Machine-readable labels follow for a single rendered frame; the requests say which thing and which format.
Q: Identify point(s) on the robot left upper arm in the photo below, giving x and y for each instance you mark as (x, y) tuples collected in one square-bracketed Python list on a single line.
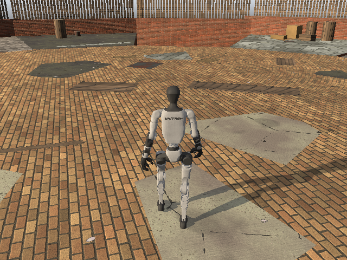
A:
[(154, 123)]

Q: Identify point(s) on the left robot foot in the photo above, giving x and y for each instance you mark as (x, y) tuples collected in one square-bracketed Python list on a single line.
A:
[(160, 206)]

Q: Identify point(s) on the robot left forearm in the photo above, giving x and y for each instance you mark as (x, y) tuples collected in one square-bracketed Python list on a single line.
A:
[(147, 147)]

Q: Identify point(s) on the left robot hand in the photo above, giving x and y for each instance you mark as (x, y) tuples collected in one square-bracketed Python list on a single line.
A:
[(144, 164)]

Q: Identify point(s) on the robot right forearm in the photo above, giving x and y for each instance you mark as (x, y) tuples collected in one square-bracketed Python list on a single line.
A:
[(197, 141)]

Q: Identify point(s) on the right robot hand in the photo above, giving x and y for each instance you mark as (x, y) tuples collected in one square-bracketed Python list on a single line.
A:
[(194, 150)]

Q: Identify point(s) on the robot right upper arm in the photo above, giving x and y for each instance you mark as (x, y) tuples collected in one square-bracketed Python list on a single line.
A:
[(192, 122)]

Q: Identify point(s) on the robot right shin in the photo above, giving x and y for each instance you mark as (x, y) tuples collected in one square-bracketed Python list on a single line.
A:
[(184, 203)]

